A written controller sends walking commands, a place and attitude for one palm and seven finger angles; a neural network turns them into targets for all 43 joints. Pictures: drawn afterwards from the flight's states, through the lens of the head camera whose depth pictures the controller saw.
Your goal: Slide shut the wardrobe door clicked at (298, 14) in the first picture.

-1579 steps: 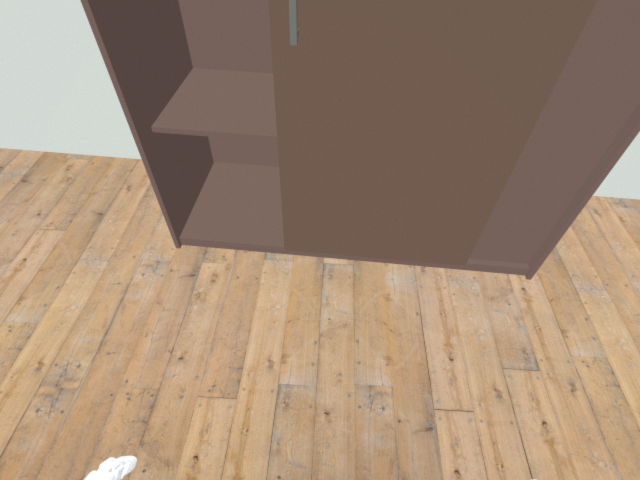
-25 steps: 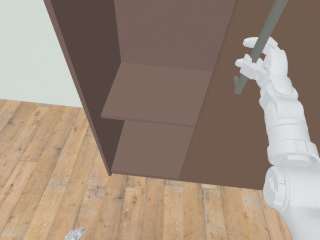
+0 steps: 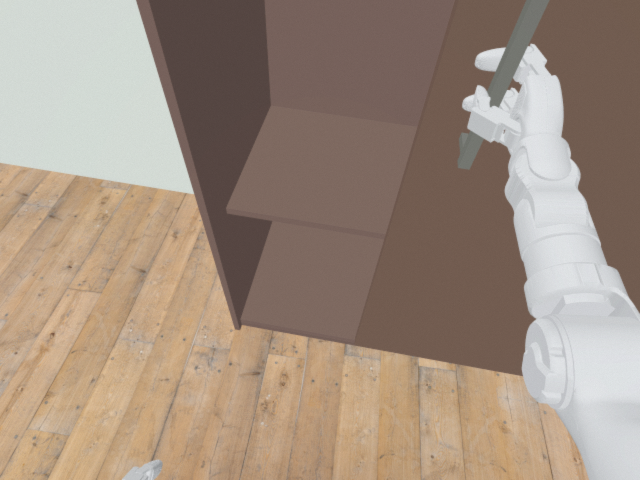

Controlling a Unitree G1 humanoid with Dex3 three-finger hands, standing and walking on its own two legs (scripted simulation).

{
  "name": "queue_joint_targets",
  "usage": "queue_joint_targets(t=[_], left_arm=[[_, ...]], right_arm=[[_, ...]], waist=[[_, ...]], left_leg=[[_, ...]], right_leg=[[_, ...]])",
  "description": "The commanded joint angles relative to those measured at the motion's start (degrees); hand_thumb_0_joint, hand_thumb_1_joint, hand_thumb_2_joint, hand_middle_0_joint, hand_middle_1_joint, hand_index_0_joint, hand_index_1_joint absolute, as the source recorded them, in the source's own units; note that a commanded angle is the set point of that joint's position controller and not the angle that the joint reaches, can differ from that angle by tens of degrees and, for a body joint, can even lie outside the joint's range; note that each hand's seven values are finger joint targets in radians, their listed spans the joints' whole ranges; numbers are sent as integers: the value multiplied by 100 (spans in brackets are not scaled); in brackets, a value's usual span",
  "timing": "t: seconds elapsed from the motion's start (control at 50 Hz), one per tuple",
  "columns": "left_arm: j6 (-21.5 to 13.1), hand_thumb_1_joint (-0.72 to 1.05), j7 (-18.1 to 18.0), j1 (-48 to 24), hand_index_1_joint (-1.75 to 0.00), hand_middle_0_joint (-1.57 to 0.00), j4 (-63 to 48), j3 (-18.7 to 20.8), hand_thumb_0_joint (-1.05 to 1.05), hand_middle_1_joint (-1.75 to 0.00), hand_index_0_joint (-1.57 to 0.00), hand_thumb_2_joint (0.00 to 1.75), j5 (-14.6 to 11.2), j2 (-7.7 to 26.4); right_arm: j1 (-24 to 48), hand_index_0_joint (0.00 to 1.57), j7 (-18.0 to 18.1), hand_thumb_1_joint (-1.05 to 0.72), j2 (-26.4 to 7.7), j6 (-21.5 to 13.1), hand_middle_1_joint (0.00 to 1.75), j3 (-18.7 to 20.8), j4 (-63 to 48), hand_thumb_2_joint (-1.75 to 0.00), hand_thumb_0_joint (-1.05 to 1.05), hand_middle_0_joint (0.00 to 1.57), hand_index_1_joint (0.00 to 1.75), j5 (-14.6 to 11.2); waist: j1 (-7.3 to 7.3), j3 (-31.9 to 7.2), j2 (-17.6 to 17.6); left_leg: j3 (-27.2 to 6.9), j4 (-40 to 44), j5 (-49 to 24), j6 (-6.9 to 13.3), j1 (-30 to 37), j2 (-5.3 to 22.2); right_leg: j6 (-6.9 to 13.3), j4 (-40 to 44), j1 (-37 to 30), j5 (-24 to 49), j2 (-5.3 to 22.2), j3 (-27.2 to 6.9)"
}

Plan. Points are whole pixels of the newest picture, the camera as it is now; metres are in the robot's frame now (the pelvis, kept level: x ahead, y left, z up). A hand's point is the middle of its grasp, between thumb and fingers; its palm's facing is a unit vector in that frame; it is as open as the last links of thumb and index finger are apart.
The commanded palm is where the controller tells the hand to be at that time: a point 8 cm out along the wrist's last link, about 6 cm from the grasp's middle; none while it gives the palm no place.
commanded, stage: step sideways, sliding the door along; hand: right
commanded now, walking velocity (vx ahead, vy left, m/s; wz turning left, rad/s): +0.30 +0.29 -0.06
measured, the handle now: (501, 66) +0.55 -0.14 +0.24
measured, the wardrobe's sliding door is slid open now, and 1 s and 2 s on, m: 0.38 0.25 0.00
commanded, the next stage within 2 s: none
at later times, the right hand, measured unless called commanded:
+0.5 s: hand (420, 107) +0.51 -0.05 +0.21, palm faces +0.12 +0.98 -0.14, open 5.9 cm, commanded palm +0.49 -0.08 +0.22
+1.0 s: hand (349, 93) +0.52 +0.04 +0.21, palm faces +0.38 +0.92 -0.09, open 6.2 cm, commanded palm +0.49 +0.06 +0.21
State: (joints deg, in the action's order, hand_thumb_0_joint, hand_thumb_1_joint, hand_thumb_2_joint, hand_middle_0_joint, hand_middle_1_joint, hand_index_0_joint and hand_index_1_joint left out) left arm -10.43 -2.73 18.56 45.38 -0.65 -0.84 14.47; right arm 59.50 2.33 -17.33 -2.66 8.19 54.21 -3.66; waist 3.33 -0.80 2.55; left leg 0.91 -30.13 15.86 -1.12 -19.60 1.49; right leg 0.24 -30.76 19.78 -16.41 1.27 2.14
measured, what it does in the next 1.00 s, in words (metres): steps to the left: right foot, then left foot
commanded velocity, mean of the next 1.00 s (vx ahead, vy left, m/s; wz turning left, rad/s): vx -0.03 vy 0.29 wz -0.02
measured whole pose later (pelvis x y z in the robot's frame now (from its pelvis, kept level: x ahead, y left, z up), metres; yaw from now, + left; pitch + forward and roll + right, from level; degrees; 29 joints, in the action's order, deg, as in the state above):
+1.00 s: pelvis +0.11 +0.28 -0.02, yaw -8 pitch -2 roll +1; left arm -6.6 -0.7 9.7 37.1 -0.8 -3.2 10.2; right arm 43.7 7.9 -15.0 1.0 7.1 14.9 -5.0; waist -5.7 13.1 2.3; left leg 2.8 -35.5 11.5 -0.3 -20.7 0.0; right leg -6.8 -36.8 13.2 -20.0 13.6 -2.0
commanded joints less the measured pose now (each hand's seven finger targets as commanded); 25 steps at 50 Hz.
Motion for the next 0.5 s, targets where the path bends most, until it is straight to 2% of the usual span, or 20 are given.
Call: queue_joint_targets(t=[0.0, 0.04, 0.08, 0.1, 0.12, 0.14, 0.16, 0.18, 0.2, 0.22, 0.24, 0.28, 0.34, 0.36, 0.38, 0.4, 0.42, 0.44, 0.46, 0.48], left_arm=[[-33, 90, -340, -14, -30, -20, -758, 297, 0, -30, -20, 90, -153, 779], [116, 90, -357, -208, -30, -20, -765, 211, 0, -30, -20, 90, -62, 699], [239, 90, -361, -322, -30, -20, -792, 157, 0, -30, -20, 90, -40, 697], [288, 90, -366, -355, -30, -20, -838, 164, 0, -30, -20, 90, -105, 696], [350, 90, -370, -439, -30, -20, -858, 175, 0, -30, -20, 90, -100, 771], [417, 90, -370, -465, -30, -20, -943, 196, 0, -30, -20, 90, -155, 792], [458, 90, -388, -678, -30, -20, -1074, 202, 0, -30, -20, 90, -181, 625], [358, 90, -438, -1039, -30, -20, -1088, 192, 0, -30, -20, 90, -200, 555], [311, 90, -449, -984, -30, -20, -910, 245, 0, -30, -20, 90, -199, 630], [307, 90, -431, -916, -30, -20, -857, 188, 0, -30, -20, 90, -162, 556], [291, 90, -432, -914, -30, -20, -844, 79, 0, -30, -20, 90, -92, 408], [332, 90, -428, -838, -30, -20, -881, 37, 0, -30, -20, 90, 8, 307], [409, 90, -488, -916, -30, -20, -1006, 107, 0, -30, -20, 90, 73, 326], [407, 90, -482, -770, -30, -20, -994, 157, 0, -30, -20, 90, 64, 405], [399, 90, -429, -689, -30, -20, -1028, 235, 0, -30, -20, 90, 23, 565], [448, 90, -366, -740, -30, -20, -1061, 320, 0, -30, -20, 90, -41, 737], [429, 90, -219, -1023, -30, -20, -1020, 231, 0, -30, -20, 90, -51, 448], [479, 90, -126, -1199, -30, -20, -1090, 242, 0, -30, -20, 90, -71, 548], [464, 90, -186, -1124, -30, -20, -1134, 307, 0, -30, -20, 90, -77, 502], [425, 90, -223, -1084, -30, -20, -1170, 323, 0, -30, -20, 90, -35, 555]], right_arm=[[3545, 45, -102, -90, -913, -892, 140, -274, -2100, -90, 0, 45, 140, -86], [3651, 45, -90, -90, -801, -888, 140, -253, -2457, -90, 0, 45, 140, -81], [3565, 45, -24, -90, -914, -874, 140, -176, -2425, -90, 0, 45, 140, -69], [3510, 45, 29, -90, -1112, -890, 140, -93, -2568, -90, 0, 45, 140, -129], [3195, 45, 78, -90, -1213, -856, 140, 107, -2511, -90, 0, 45, 140, -53], [3005, 45, 115, -90, -1334, -800, 140, 163, -2628, -90, 0, 45, 140, -9], [3008, 45, 152, -90, -1440, -732, 140, 285, -2733, -90, 0, 45, 140, 0], [2995, 45, 129, -90, -1352, -655, 140, 300, -2622, -90, 0, 45, 140, 37], [2838, 45, 106, -90, -1125, -533, 140, 170, -2468, -90, 0, 45, 140, 7], [2920, 45, 84, -90, -901, -560, 140, 108, -2574, -90, 0, 45, 140, -21], [3131, 45, 81, -90, -702, -667, 140, -22, -2925, -90, 0, 45, 140, 40], [3066, 45, 127, -90, -646, -783, 140, -66, -3211, -90, 0, 45, 140, 144], [2833, 45, 128, -90, -628, -815, 140, -151, -3720, -90, 0, 45, 140, 113], [2780, 45, 114, -90, -543, -849, 140, -279, -3929, -90, 0, 45, 140, 94], [2753, 45, 86, -90, -407, -902, 140, -460, -4137, -90, 0, 45, 140, 33], [2717, 45, 6, -90, -81, -951, 140, -680, -4240, -90, 0, 45, 140, -83], [2788, 45, -10, -90, -70, -986, 140, -423, -4104, -90, 0, 45, 140, -119], [2954, 45, -41, -90, -245, -988, 140, -349, -4115, -90, 0, 45, 140, -107], [2907, 45, -39, -90, -487, -926, 140, -264, -4476, -90, 0, 45, 140, -25], [2677, 45, -59, -90, -610, -888, 140, -219, -4686, -90, 0, 45, 140, 8]], waist=[[62, -2238, 862], [133, -1844, 1196], [49, -1479, 994], [-67, -1629, 700], [-115, -1707, 493], [-172, -2033, -339], [-219, -2024, -1783], [-368, -1658, -1990], [-348, -1468, -1756], [-304, -1168, -1357], [-257, -1233, -1031], [-301, -1605, -1163], [-347, -1822, -968], [-227, -2121, -794], [-54, -2443, -16], [-43, -2618, 1352], [-213, -2633, 1068], [-255, -2102, 437], [-223, -1806, 220], [-183, -1739, 619]], left_leg=[[341, -1205, -88, 174, -764, -271], [181, -1489, 1197, 269, -1373, -348], [38, -1181, 1459, 393, -1159, -250], [-17, -676, 1038, 470, -589, -223], [14, 46, 69, 517, 589, -210], [-356, 611, -884, 680, 2090, 187], [-1886, 1023, -1739, 1143, 2971, 1234], [-2444, 1074, -2012, 1578, 2773, 1774], [-2160, 1023, -1462, 1612, 2458, 1744], [-1866, 843, -1766, 1671, 2370, 1639], [-1532, 633, -2880, 1659, 2605, 1441], [-656, 224, -4438, 1344, 3063, 1122], [-146, -295, -4938, 889, 2636, 764], [24, -867, -4776, 559, 1894, 662], [151, -1868, -3595, 98, 211, 399], [-178, -3264, 187, -120, -1596, -101], [-1058, -3924, 1378, 96, -1692, 17], [-1430, -3495, 1356, 209, -1767, 296], [-1152, -2772, 1451, 235, -2000, 419], [-1020, -2029, 1475, 223, -1795, 454]], right_leg=[[693, 199, -2635, 2130, 1183, -1372], [991, 465, -3185, 2381, 1637, -1979], [1000, 349, -2764, 2504, 1748, -1991], [922, -139, -2552, 2814, 1625, -1696], [707, -608, -1821, 2856, 1330, -994], [427, -1422, -708, 2261, 759, -82], [154, -2604, 711, -6, 37, 314], [103, -3663, 1471, -1725, -236, -160], [121, -3991, 1499, -1814, -96, -530], [71, -3828, 1471, -1497, 136, -549], [0, -3378, 1384, -1166, 165, -306], [-80, -2113, 917, -746, 123, 282], [-66, -150, -376, 570, 84, 761], [51, 513, -1537, 1280, 294, 620], [441, 771, -3281, 3006, 1093, -391], [1200, 313, -4528, 5245, 2576, -2338], [1454, 348, -4517, 4783, 3203, -2784], [1407, 460, -3887, 3987, 3233, -2602], [1313, 273, -3873, 4275, 3065, -2096], [1186, 69, -3644, 4403, 2860, -1746]])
